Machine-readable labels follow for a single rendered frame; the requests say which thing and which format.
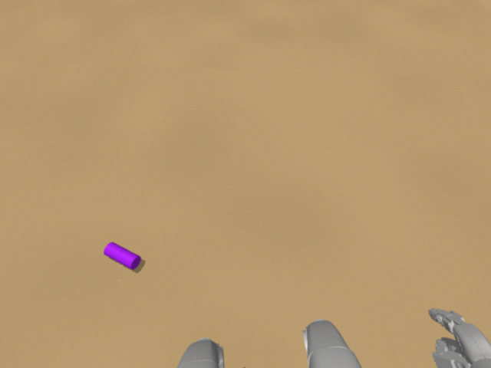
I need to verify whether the right robot hand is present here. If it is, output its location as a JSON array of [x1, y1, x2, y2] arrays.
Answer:
[[429, 308, 491, 368]]

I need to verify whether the can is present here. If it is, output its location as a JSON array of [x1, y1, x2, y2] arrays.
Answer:
[[104, 242, 141, 270]]

